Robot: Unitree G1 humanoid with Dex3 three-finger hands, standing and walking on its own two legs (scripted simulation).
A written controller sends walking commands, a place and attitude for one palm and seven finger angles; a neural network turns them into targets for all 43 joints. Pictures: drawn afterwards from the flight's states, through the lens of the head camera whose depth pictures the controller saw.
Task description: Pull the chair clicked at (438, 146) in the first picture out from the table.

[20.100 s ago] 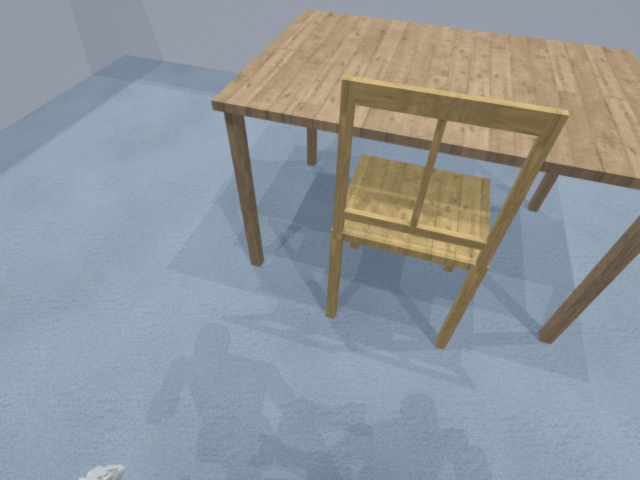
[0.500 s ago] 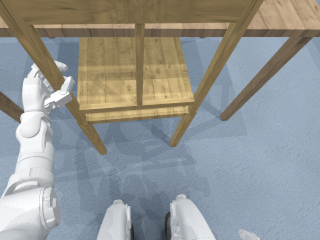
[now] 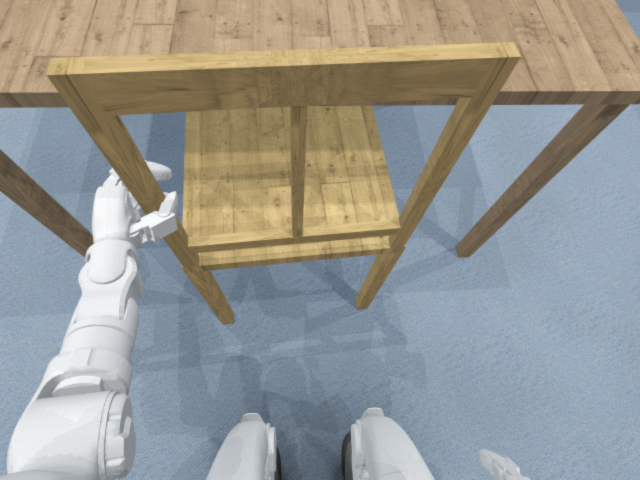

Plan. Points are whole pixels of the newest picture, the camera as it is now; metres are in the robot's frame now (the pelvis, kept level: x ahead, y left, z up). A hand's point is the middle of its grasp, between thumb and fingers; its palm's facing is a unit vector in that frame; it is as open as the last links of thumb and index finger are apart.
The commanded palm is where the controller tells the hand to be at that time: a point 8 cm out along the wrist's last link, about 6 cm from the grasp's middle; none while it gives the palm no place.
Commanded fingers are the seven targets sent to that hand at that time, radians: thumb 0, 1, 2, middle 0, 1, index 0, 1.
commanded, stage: step backward, pulling the chair out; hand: left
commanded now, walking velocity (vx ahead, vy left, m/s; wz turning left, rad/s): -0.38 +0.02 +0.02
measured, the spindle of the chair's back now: (297, 182) +0.49 +0.02 -0.01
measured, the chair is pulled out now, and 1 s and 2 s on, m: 0.03 0.15 0.23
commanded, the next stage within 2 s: none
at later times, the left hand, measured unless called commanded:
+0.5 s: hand (193, 260) +0.37 +0.15 -0.01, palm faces +0.09 -0.98 -0.15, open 5.7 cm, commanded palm +0.37 +0.20 +0.00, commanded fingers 0.00 0.90 0.90 -0.50 -1.45 -0.50 -1.45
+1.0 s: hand (193, 330) +0.29 +0.14 -0.01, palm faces +0.08 -0.98 -0.17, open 5.8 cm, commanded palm +0.30 +0.19 +0.00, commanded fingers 0.00 0.90 0.90 -0.50 -1.45 -0.50 -1.45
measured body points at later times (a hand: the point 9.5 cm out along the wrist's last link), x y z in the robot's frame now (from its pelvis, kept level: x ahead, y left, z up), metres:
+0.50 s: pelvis -0.03 +0.00 +0.05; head +0.08 +0.00 +0.49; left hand +0.37 +0.20 +0.01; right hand +0.02 -0.27 -0.07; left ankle +0.01 +0.10 -0.67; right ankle +0.02 -0.13 -0.67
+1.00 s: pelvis -0.08 -0.01 +0.05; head +0.00 -0.01 +0.49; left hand +0.28 +0.19 +0.01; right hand +0.01 -0.28 -0.07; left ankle +0.01 +0.10 -0.67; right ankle +0.02 -0.13 -0.67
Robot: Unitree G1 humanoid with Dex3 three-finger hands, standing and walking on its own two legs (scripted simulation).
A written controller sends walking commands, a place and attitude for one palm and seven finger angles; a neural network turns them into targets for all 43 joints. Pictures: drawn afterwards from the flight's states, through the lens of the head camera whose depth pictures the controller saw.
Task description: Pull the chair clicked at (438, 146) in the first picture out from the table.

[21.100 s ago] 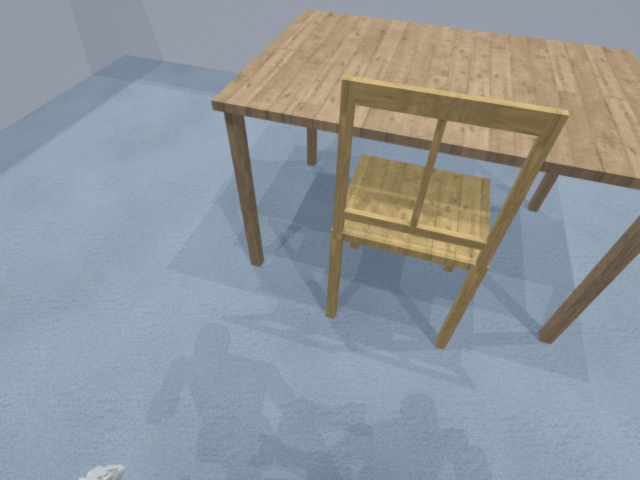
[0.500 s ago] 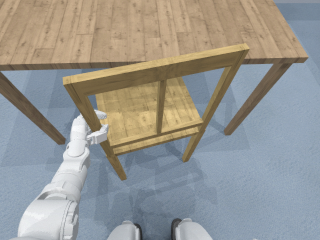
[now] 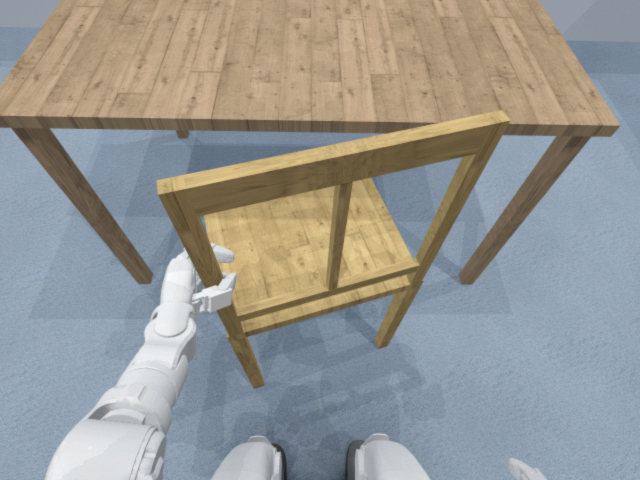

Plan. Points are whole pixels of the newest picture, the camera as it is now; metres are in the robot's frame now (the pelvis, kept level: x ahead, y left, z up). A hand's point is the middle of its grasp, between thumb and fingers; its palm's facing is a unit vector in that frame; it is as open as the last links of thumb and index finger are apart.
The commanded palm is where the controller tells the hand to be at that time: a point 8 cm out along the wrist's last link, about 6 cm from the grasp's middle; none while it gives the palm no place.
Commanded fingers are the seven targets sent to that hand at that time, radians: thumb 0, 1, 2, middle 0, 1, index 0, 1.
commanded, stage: step backward, pulling the chair out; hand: left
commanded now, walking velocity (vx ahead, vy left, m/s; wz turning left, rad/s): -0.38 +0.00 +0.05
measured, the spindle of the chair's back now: (336, 242) +0.45 -0.02 -0.05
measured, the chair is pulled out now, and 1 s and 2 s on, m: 0.15 0.23 0.36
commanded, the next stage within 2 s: none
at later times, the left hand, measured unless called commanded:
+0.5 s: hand (216, 319) +0.32 +0.15 -0.05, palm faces +0.08 -0.98 -0.20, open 5.8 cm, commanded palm +0.33 +0.20 -0.05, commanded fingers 0.00 0.90 0.90 -0.50 -1.45 -0.50 -1.45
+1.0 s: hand (217, 352) +0.27 +0.14 -0.05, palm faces +0.09 -0.97 -0.21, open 5.9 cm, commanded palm +0.28 +0.19 -0.05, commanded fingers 0.00 0.90 0.90 -0.50 -1.45 -0.50 -1.45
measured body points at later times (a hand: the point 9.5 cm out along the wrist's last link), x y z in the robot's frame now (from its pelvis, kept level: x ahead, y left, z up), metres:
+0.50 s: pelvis -0.04 +0.00 +0.00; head +0.04 -0.01 +0.44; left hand +0.31 +0.20 -0.04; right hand +0.07 -0.26 -0.13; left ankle -0.01 +0.14 -0.71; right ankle +0.08 -0.12 -0.71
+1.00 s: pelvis -0.09 -0.02 -0.01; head -0.02 -0.03 +0.43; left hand +0.27 +0.20 -0.04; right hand +0.00 -0.27 -0.15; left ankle -0.03 +0.14 -0.70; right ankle +0.08 -0.12 -0.71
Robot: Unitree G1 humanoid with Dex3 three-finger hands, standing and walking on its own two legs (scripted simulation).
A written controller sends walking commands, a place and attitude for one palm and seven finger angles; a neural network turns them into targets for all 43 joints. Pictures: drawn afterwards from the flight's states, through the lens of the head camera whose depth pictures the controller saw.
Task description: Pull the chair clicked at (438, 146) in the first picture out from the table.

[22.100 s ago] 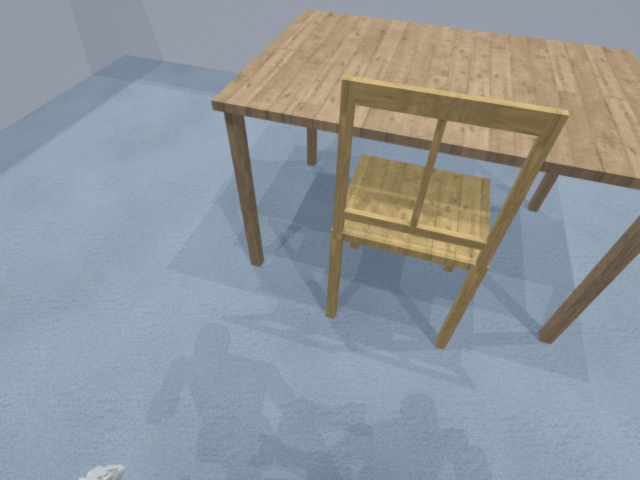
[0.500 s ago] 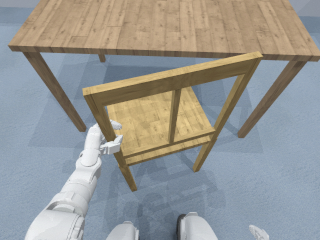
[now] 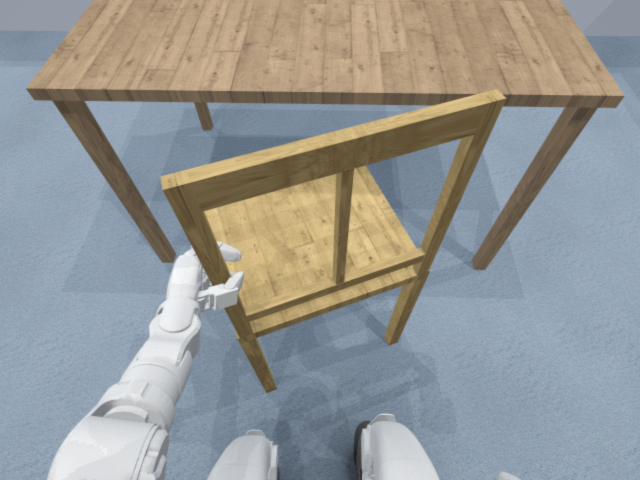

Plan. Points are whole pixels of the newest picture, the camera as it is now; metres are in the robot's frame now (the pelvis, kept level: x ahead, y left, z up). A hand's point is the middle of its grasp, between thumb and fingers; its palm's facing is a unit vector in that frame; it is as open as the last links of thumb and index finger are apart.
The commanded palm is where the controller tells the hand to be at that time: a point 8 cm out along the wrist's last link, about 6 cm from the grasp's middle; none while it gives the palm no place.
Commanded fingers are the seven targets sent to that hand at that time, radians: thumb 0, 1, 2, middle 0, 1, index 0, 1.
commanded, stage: step backward, pulling the chair out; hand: left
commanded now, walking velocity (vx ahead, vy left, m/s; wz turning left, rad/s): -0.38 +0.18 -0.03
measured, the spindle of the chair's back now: (341, 234) +0.46 -0.03 -0.04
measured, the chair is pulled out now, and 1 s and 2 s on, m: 0.23 0.36 0.59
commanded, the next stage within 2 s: stop walking, hand still on the chair in 1.22 s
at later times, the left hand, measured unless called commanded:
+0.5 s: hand (226, 316) +0.32 +0.14 -0.03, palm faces +0.03 -0.98 -0.17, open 5.8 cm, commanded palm +0.33 +0.19 -0.03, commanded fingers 0.00 0.90 0.90 -0.50 -1.45 -0.50 -1.45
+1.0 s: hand (210, 392) +0.22 +0.14 -0.03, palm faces -0.04 -0.98 -0.19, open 5.8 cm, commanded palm +0.24 +0.19 -0.03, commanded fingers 0.00 0.90 0.90 -0.50 -1.45 -0.50 -1.45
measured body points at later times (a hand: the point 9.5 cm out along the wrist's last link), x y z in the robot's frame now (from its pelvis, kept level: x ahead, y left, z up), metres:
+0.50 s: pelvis -0.06 +0.01 +0.03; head +0.04 +0.00 +0.46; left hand +0.32 +0.19 -0.02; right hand +0.03 -0.25 -0.11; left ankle -0.05 +0.16 -0.68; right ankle +0.01 -0.10 -0.70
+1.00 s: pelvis -0.17 +0.04 +0.02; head -0.08 +0.02 +0.46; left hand +0.22 +0.19 -0.02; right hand -0.12 -0.22 -0.12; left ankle -0.15 +0.18 -0.70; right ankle -0.08 -0.08 -0.70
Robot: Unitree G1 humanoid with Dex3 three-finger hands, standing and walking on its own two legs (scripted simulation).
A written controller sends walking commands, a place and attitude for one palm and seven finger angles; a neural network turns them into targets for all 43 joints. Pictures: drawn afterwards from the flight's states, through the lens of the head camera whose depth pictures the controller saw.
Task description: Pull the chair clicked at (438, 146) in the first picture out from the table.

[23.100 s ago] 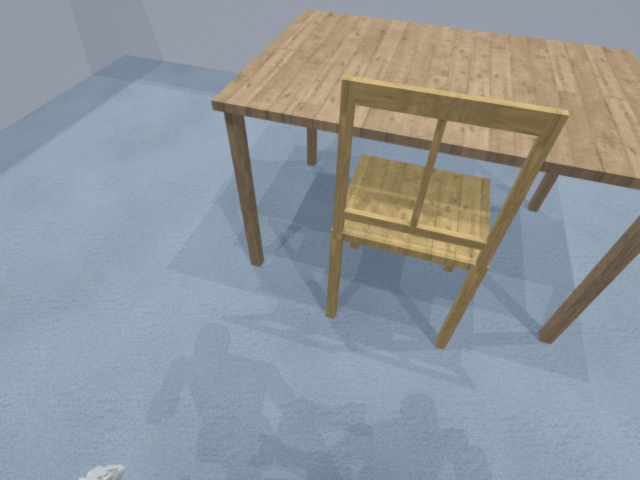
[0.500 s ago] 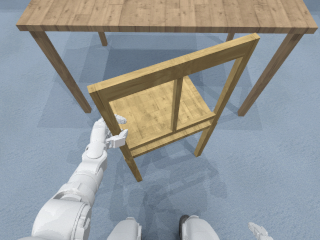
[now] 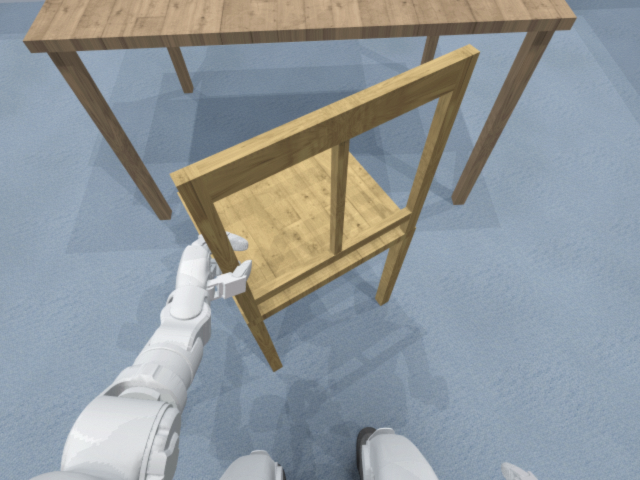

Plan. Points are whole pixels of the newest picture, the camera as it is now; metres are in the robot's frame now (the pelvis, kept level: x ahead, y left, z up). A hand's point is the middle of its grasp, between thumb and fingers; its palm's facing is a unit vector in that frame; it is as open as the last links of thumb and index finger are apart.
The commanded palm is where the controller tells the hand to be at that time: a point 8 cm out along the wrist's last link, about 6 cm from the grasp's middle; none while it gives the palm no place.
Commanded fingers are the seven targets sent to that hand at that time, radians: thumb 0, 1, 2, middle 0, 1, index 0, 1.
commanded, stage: step backward, pulling the chair out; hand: left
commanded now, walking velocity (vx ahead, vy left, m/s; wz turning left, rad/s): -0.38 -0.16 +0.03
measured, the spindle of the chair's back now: (337, 205) +0.51 -0.04 -0.06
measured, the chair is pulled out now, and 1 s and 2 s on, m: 0.36 0.59 0.59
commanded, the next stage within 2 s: stop walking, hand still on the chair in 0.22 s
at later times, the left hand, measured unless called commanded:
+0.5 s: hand (231, 381) +0.24 +0.11 -0.05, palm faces +0.00 -0.98 -0.19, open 5.7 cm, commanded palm +0.22 +0.16 -0.04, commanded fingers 0.00 0.90 0.90 -0.50 -1.45 -0.50 -1.45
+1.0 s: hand (217, 464) +0.15 +0.12 -0.05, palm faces -0.01 -0.98 -0.21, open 5.9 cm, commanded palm +0.13 +0.17 -0.04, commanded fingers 0.00 0.90 0.90 -0.50 -1.45 -0.50 -1.45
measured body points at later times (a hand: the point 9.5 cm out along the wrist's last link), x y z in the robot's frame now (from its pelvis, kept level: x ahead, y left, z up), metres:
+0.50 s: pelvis -0.11 -0.01 +0.00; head -0.05 -0.02 +0.45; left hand +0.23 +0.16 -0.04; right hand -0.03 -0.29 -0.12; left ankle -0.10 +0.12 -0.72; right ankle -0.01 -0.13 -0.72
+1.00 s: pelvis -0.09 -0.01 +0.02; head -0.09 -0.03 +0.47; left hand +0.14 +0.17 -0.04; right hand +0.02 -0.26 -0.10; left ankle -0.10 +0.12 -0.72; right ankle -0.02 -0.13 -0.72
